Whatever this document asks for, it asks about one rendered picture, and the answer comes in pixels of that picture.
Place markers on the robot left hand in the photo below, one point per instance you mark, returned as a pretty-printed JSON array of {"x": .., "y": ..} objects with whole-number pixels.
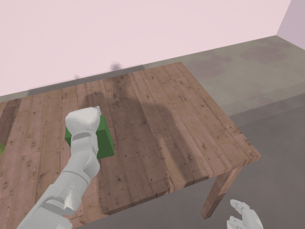
[{"x": 83, "y": 119}]

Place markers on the sponge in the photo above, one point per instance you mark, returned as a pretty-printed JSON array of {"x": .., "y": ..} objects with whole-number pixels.
[{"x": 104, "y": 139}]

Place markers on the left robot forearm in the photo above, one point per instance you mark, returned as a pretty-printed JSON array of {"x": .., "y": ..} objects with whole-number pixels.
[{"x": 64, "y": 196}]

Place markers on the left robot upper arm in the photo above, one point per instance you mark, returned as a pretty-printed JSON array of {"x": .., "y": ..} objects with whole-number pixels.
[{"x": 45, "y": 219}]

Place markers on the robot right hand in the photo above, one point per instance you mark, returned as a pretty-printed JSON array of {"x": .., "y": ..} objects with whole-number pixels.
[{"x": 249, "y": 217}]

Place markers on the table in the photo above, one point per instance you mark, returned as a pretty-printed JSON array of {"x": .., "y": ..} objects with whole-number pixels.
[{"x": 168, "y": 133}]

